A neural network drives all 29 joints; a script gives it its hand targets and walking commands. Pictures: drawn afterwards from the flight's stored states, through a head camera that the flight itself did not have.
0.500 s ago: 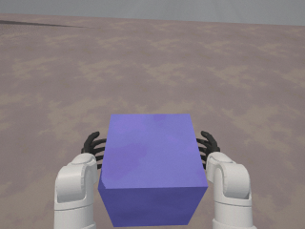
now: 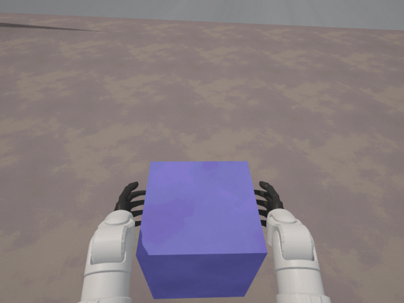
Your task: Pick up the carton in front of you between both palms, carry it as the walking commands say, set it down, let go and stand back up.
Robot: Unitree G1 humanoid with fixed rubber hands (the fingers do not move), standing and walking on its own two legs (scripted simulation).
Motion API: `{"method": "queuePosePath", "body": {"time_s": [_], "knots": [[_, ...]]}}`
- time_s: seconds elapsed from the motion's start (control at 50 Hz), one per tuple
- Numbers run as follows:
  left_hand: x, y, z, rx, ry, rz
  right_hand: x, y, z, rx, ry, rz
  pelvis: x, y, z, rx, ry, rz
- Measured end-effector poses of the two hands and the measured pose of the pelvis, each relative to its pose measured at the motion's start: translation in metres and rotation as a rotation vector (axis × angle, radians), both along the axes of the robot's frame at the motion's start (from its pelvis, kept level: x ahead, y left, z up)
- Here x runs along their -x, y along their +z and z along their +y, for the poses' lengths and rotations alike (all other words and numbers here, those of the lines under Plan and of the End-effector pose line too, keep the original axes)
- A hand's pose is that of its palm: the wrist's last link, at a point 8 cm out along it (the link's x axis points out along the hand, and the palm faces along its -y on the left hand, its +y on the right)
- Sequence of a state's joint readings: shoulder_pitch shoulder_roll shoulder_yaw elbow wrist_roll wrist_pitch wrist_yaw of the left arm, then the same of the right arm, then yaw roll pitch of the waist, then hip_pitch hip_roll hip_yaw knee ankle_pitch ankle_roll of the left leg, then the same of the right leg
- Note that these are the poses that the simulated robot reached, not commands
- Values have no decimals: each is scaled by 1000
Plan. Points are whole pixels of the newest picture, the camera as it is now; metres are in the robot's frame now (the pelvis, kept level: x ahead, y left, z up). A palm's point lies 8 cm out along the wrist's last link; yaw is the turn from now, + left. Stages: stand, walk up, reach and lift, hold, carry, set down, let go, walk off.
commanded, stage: carry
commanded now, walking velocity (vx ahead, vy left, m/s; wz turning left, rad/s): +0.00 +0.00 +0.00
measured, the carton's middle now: (199, 231) +0.28 +0.00 -0.03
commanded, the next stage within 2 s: hold in 0.60 s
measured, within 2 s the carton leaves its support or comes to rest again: neither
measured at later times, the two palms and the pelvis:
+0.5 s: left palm (125, 215) +0.28 +0.15 +0.04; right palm (272, 214) +0.28 -0.15 +0.04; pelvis +0.00 +0.00 +0.00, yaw +0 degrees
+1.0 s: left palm (128, 220) +0.27 +0.14 +0.05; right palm (282, 225) +0.25 -0.16 +0.05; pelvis -0.03 +0.00 +0.01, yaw -3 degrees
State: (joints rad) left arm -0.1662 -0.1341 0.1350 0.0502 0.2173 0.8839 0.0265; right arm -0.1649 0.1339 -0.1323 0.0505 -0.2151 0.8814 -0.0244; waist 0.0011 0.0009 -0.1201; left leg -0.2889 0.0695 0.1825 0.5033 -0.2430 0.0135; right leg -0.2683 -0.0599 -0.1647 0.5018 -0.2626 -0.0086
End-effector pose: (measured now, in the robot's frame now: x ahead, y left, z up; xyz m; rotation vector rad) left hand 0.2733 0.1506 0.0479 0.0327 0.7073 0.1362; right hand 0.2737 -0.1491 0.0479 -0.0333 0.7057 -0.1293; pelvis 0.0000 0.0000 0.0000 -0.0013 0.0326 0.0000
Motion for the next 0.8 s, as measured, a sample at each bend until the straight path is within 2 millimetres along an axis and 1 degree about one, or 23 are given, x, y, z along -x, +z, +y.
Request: {"method": "queuePosePath", "body": {"time_s": [0.16,0.3,0.38,0.6,0.7,0.8], "knots": [[-10,-12,0,-10,-9,-24,-10,-12,0,8,5,-24,7,0,0,0,0,1],[-15,-8,0,-4,-4,-67,-15,-8,0,3,2,-67,8,-1,0,0,1,7],[-13,-6,1,-3,-3,-66,-13,-6,0,1,2,-66,6,-1,0,0,2,8],[-10,-8,0,-5,-5,-47,-10,-8,0,5,4,-47,5,-1,0,0,1,4],[-2,-5,-1,-14,-17,-43,-1,-4,-1,15,6,-42,9,6,0,1,-24,-91],[0,-3,-9,-12,-47,-39,10,-3,-9,18,-23,-39,14,7,1,4,-34,-140]]}}
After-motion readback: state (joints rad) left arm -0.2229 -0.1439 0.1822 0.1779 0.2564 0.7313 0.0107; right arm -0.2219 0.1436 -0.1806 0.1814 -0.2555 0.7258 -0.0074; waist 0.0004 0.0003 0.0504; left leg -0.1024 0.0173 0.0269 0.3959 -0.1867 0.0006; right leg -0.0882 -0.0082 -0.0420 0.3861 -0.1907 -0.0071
